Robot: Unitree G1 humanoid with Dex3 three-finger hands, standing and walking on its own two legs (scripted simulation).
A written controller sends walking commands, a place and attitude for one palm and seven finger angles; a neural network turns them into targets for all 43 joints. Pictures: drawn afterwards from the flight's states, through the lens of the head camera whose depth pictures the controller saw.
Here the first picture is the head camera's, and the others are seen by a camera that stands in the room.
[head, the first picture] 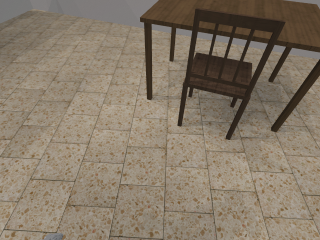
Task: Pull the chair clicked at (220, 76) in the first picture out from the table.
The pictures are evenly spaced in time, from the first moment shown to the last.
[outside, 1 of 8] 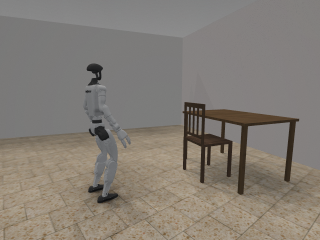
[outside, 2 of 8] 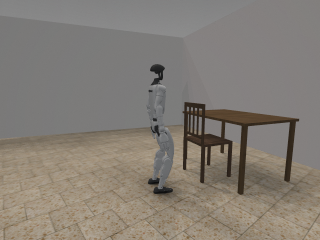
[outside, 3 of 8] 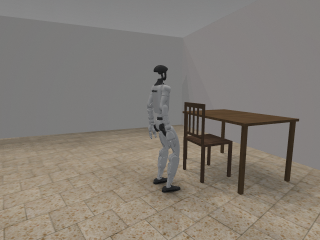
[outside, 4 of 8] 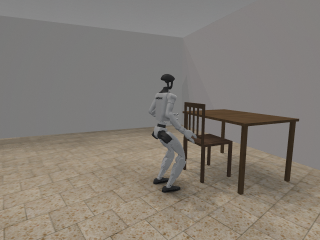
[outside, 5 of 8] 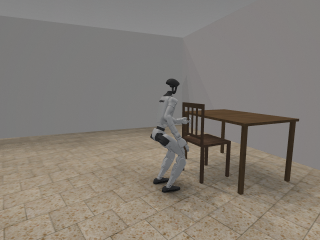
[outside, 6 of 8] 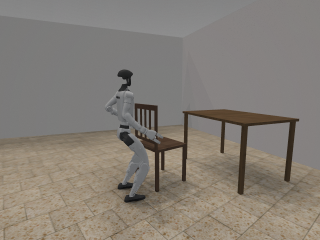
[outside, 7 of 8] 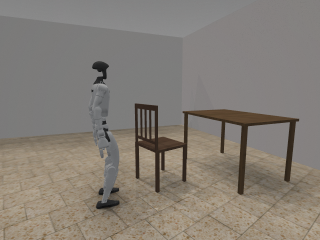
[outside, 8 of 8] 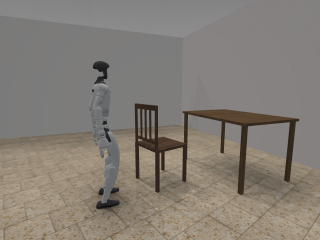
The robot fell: no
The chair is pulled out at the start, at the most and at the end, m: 0.00 0.61 0.61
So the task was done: yes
